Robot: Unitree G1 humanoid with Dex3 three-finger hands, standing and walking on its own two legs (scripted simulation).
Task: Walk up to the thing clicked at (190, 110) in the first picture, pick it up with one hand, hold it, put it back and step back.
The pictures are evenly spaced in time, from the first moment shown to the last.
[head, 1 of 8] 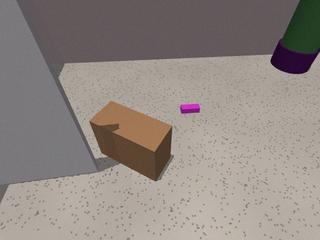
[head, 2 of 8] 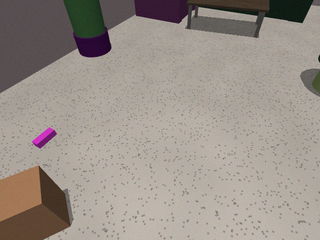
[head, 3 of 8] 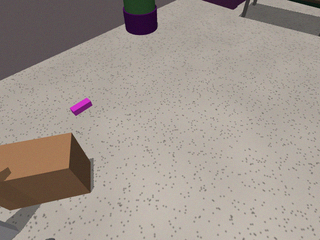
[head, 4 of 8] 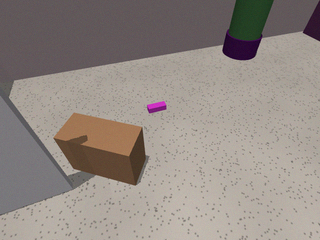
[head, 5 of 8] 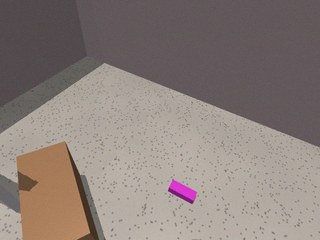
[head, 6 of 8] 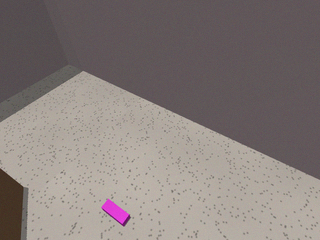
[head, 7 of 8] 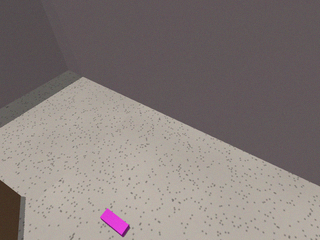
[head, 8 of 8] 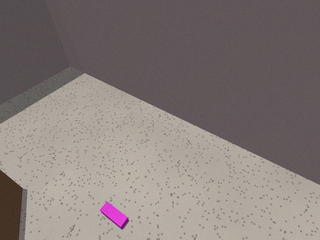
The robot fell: no
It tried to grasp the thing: no
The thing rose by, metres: 0.00
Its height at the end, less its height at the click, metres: +0.00
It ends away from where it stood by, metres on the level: 0.00
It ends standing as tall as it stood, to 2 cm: yes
